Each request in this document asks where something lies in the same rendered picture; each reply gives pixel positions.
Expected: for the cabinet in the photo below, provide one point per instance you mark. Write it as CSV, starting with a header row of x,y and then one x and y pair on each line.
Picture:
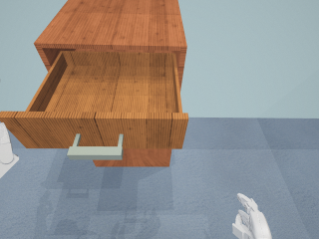
x,y
125,26

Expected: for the robot left hand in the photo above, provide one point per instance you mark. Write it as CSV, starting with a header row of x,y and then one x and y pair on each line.
x,y
7,158

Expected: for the handle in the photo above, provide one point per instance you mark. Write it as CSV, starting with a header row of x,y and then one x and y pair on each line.
x,y
77,152

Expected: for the robot right hand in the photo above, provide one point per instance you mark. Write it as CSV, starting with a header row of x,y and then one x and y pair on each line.
x,y
256,226

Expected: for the drawer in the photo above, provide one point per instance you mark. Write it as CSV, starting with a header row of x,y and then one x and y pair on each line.
x,y
101,95

